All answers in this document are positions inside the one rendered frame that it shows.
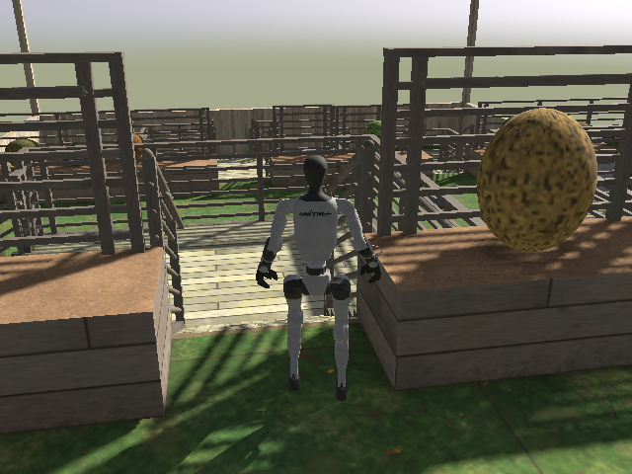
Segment left robot upper arm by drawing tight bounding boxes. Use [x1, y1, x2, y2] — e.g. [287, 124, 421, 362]
[267, 198, 295, 252]

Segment humanoid robot head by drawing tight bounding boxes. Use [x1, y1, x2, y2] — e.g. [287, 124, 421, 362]
[299, 155, 332, 201]

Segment robot right hand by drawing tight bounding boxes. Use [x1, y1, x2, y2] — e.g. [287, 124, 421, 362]
[360, 261, 382, 283]

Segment left robot thigh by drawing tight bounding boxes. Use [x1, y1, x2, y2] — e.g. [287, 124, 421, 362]
[283, 275, 303, 328]

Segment right robot forearm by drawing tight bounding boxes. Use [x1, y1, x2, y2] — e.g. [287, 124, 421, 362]
[359, 235, 379, 268]

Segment left robot forearm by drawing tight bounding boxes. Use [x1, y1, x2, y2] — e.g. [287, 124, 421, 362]
[258, 237, 277, 273]

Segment robot left hand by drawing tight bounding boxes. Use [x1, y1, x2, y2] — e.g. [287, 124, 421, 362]
[256, 268, 278, 288]

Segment right robot upper arm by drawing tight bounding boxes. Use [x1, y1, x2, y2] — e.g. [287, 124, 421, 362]
[336, 197, 368, 251]

